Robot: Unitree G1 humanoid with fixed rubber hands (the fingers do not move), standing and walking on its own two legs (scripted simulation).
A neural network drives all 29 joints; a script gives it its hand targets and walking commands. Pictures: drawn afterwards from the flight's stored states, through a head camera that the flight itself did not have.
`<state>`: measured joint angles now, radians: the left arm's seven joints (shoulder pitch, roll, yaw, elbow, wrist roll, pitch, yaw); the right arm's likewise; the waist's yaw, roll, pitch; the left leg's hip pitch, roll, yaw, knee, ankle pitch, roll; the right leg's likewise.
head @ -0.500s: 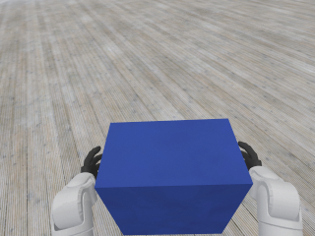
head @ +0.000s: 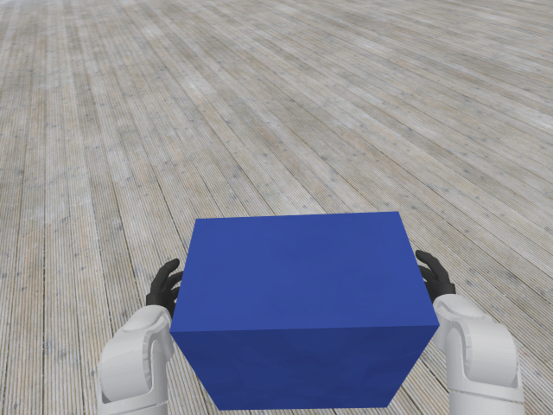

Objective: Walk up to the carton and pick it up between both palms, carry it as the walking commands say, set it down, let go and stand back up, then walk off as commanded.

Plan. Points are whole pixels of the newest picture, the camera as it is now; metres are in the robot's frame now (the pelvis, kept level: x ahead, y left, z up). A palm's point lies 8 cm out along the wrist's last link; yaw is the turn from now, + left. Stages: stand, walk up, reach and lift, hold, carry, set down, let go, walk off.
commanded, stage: carry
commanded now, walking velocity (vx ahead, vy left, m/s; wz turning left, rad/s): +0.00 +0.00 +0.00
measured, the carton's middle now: (299, 321) +0.27 +0.00 +0.00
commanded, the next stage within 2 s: none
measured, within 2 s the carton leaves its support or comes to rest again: neither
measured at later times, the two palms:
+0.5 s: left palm (168, 318) +0.25 +0.18 +0.06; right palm (439, 307) +0.26 -0.19 +0.06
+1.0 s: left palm (163, 323) +0.25 +0.19 +0.05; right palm (434, 312) +0.25 -0.19 +0.06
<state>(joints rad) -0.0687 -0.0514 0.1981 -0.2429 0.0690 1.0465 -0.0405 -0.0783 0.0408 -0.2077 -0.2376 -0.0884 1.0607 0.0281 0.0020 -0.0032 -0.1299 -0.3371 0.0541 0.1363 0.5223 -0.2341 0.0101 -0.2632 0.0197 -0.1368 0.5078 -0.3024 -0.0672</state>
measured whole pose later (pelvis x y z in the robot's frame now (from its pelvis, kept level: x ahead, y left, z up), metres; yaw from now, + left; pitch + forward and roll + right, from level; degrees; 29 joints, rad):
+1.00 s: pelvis +0.00 +0.00 +0.00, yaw +0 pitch +3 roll +0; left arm -0.03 -0.03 0.16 -0.13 0.07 0.87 -0.05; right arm -0.04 0.03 -0.18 -0.13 -0.10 0.88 0.04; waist 0.00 -0.01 -0.13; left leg -0.35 0.06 0.13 0.53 -0.23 0.01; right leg -0.27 0.02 -0.14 0.51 -0.30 -0.07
